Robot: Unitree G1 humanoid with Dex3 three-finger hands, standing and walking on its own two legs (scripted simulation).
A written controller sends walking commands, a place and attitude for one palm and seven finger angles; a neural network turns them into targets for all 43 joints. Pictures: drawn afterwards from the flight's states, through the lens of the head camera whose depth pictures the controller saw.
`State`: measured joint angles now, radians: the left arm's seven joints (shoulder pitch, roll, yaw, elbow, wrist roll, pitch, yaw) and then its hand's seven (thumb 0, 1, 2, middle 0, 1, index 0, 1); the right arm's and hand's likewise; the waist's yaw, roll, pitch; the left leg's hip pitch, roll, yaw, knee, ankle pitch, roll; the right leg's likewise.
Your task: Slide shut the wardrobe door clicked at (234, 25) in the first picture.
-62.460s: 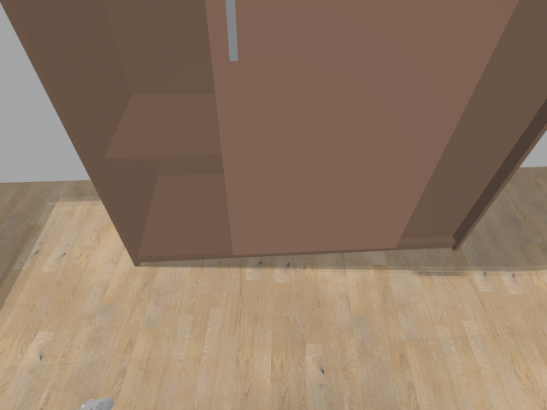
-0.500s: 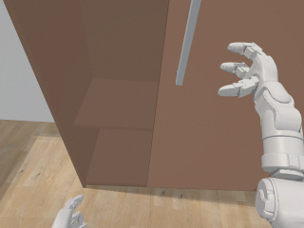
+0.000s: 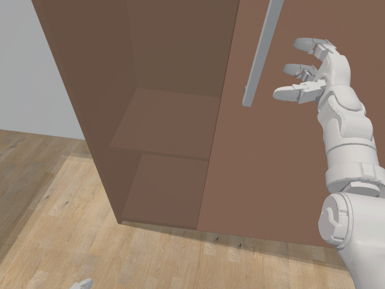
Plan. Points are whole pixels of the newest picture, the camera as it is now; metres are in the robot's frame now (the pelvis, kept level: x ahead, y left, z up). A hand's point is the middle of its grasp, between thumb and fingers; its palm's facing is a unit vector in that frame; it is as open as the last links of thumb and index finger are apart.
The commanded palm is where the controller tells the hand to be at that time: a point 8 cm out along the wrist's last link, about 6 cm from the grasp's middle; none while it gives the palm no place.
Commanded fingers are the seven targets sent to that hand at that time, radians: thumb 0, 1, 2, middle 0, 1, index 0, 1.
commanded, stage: move the hooked fingers beside the handle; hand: right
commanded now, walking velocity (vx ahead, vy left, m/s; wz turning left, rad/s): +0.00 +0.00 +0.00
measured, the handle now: (260, 49) +0.52 -0.05 +0.27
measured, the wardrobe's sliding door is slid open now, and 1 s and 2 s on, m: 0.41 0.41 0.41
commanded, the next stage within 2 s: feel for the door with the fingertips in 0.64 s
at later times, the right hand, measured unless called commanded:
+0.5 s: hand (294, 75) +0.46 -0.12 +0.26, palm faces +0.00 +1.00 +0.01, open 14.0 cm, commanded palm +0.44 -0.17 +0.25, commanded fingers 0.00 0.50 -0.30 0.30 1.20 0.30 1.20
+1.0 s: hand (281, 75) +0.46 -0.09 +0.26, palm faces -0.04 +1.00 +0.01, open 14.0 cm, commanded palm +0.44 -0.14 +0.25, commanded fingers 0.00 0.50 -0.30 0.30 1.20 0.30 1.20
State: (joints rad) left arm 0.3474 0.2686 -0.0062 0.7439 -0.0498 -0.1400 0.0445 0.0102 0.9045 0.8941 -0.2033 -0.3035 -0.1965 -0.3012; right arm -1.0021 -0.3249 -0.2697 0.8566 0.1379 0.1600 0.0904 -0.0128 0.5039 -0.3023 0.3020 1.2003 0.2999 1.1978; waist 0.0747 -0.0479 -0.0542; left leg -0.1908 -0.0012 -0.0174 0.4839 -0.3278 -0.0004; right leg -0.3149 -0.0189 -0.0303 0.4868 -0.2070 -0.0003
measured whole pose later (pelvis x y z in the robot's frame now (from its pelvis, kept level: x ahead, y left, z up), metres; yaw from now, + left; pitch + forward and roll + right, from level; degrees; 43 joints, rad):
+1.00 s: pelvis +0.00 +0.00 +0.00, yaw +0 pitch +2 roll +0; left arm 0.32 0.26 -0.01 0.75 -0.05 -0.14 0.03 0.01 0.90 0.89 -0.20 -0.30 -0.20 -0.30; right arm -1.00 -0.23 -0.20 0.80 0.15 0.17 0.03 -0.01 0.51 -0.30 0.30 1.20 0.30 1.20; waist 0.06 -0.05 -0.06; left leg -0.19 0.00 -0.01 0.49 -0.33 0.00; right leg -0.32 -0.02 -0.02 0.50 -0.21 0.00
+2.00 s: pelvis +0.00 +0.00 +0.00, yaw +0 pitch +3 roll +0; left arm 0.36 0.25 0.00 0.75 -0.03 -0.16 0.02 0.01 0.90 0.89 -0.20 -0.30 -0.20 -0.30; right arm -1.06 -0.25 -0.25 0.92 0.11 0.10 -0.01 -0.01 0.50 -0.30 0.31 1.21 0.30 1.20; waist 0.08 -0.05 -0.06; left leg -0.23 0.00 -0.03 0.50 -0.33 0.00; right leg -0.35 -0.02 -0.04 0.51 -0.21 0.00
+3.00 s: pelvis -0.01 +0.00 +0.00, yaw +0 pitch +2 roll +0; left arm 0.32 0.25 0.00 0.75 -0.03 -0.13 0.02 0.01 0.91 0.89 -0.20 -0.30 -0.20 -0.30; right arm -1.05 -0.17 -0.19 0.85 0.12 0.15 -0.07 -0.01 0.51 -0.30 0.30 1.20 0.28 1.20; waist 0.07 -0.05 -0.06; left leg -0.20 -0.01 -0.01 0.50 -0.33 0.01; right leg -0.32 -0.02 -0.02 0.49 -0.20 0.01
